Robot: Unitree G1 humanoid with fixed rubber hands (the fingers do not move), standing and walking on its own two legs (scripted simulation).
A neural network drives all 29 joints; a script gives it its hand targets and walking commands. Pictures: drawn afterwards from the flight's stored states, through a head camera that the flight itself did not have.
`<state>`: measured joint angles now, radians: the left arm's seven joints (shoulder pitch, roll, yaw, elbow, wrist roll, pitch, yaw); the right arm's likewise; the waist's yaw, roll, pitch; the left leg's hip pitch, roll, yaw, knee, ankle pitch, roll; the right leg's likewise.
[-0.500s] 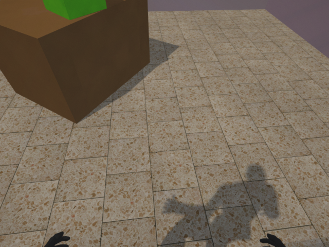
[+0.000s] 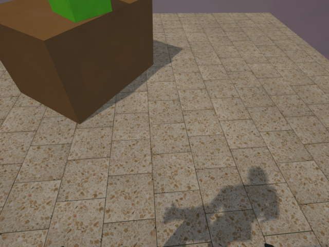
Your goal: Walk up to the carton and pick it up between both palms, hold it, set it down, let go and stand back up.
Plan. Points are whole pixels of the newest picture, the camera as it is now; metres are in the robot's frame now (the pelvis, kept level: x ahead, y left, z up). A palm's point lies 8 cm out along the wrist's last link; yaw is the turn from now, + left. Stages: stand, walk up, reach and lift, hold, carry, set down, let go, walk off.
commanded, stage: stand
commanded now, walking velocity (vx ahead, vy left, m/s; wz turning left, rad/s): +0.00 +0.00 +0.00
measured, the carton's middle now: out of the picture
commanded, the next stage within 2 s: walk up in 1.50 s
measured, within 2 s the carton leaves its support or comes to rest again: neither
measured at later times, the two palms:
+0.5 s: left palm out of the picture +0.09 +0.30 -0.10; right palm out of the picture +0.09 -0.28 -0.10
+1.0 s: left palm out of the picture +0.08 +0.30 -0.10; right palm out of the picture +0.08 -0.28 -0.10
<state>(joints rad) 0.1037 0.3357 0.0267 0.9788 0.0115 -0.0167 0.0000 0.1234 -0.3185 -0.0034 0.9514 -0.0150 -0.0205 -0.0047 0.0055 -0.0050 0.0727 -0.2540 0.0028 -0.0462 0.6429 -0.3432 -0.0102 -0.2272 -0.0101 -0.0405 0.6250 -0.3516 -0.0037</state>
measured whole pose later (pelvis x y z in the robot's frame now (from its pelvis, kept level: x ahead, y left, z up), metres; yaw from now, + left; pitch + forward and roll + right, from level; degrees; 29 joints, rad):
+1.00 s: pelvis +0.00 +0.01 +0.02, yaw +0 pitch -3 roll +0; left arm 0.07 0.34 0.03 1.14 0.01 -0.01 0.00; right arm 0.11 -0.33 0.00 1.10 -0.01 -0.02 -0.01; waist 0.01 0.00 0.05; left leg -0.11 -0.01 -0.05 0.36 -0.19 0.00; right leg -0.09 -0.02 -0.04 0.35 -0.21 0.01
